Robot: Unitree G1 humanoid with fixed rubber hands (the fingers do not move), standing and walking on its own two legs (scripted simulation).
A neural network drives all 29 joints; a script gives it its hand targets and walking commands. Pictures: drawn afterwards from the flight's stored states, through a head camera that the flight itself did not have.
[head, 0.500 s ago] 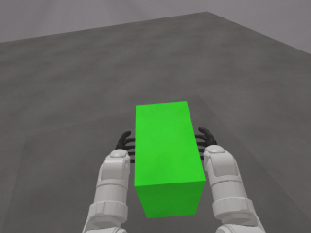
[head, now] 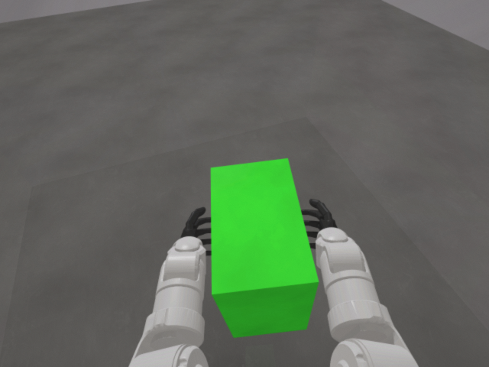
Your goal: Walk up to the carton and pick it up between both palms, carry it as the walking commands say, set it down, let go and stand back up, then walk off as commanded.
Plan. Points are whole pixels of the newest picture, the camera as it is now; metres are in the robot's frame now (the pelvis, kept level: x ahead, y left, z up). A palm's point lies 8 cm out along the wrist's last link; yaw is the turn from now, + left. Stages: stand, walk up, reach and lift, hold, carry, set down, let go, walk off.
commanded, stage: set down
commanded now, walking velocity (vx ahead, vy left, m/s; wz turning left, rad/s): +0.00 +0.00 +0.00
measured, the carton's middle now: (259, 250) +0.34 -0.01 -0.06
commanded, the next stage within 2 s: none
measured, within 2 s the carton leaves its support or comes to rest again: neither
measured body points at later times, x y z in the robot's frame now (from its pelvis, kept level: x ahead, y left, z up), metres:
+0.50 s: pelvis -0.02 +0.01 -0.04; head +0.11 +0.00 +0.39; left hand +0.35 +0.11 -0.10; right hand +0.33 -0.14 -0.10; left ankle +0.03 +0.13 -0.74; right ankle +0.06 -0.13 -0.74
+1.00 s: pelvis -0.03 +0.00 -0.12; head +0.16 -0.01 +0.29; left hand +0.38 +0.11 -0.19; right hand +0.36 -0.14 -0.19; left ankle +0.03 +0.13 -0.74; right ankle +0.06 -0.13 -0.74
